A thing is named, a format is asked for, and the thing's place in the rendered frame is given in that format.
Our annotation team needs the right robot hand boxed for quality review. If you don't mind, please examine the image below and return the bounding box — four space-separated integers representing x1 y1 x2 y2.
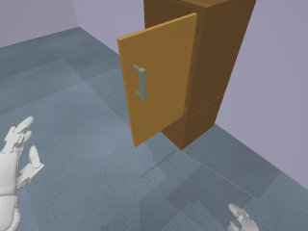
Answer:
228 203 259 231

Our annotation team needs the cupboard door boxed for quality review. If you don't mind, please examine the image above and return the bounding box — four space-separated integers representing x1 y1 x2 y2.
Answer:
116 13 197 147

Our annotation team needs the handle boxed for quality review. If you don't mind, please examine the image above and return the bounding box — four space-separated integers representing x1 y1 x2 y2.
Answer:
133 64 147 101

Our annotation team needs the left robot hand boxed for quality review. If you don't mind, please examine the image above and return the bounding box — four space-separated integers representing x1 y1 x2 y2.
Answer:
0 116 44 195

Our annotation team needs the robot left forearm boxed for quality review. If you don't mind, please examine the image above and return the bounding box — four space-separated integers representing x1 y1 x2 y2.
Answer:
0 194 20 231

